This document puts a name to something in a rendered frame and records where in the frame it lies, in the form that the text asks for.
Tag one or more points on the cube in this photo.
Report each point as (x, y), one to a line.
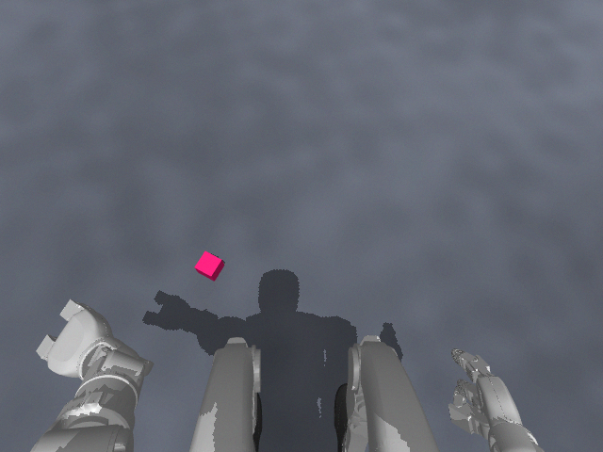
(209, 265)

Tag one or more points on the left robot arm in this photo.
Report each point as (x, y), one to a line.
(101, 417)

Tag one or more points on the right robot hand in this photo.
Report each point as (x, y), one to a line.
(492, 402)

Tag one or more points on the right robot arm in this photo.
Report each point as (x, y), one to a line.
(510, 437)

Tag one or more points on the left robot hand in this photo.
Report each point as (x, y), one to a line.
(85, 326)

